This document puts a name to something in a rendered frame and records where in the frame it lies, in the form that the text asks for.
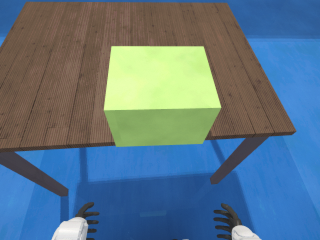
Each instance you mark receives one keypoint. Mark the robot right forearm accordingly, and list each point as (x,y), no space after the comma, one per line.
(241,232)

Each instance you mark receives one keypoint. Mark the robot left forearm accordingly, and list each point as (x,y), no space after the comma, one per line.
(73,229)

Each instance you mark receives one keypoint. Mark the robot right hand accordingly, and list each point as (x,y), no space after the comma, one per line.
(233,221)

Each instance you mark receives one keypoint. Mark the robot left hand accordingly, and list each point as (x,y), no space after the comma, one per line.
(82,214)

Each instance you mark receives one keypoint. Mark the carton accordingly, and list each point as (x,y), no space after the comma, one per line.
(160,95)

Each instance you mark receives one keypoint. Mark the table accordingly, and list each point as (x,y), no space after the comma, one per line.
(54,65)

